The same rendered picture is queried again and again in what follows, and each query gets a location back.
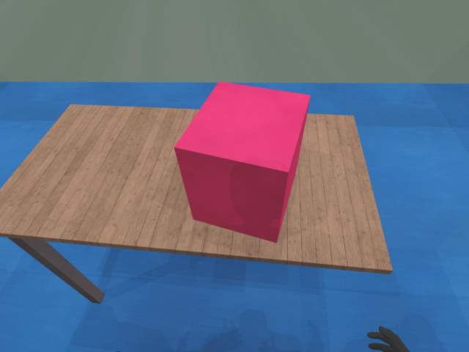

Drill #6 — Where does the robot right hand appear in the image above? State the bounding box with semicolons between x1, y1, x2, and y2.
367;326;410;352

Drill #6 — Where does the carton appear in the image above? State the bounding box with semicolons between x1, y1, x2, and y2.
174;81;311;243

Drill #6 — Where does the table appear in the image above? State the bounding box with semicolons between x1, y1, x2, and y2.
0;104;393;304

